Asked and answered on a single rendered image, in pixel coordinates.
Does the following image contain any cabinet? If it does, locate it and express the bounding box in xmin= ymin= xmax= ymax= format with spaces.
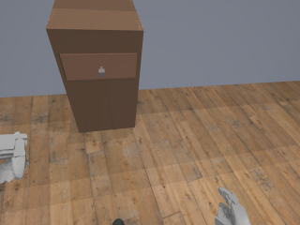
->
xmin=46 ymin=0 xmax=144 ymax=133

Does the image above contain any left robot hand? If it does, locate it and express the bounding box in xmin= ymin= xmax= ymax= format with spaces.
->
xmin=0 ymin=131 xmax=29 ymax=185

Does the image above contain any drawer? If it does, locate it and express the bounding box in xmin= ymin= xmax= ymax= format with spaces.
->
xmin=59 ymin=52 xmax=138 ymax=81

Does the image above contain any handle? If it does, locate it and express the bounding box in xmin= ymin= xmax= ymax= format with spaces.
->
xmin=98 ymin=67 xmax=105 ymax=78

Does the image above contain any right robot hand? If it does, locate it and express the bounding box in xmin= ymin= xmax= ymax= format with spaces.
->
xmin=215 ymin=187 xmax=251 ymax=225

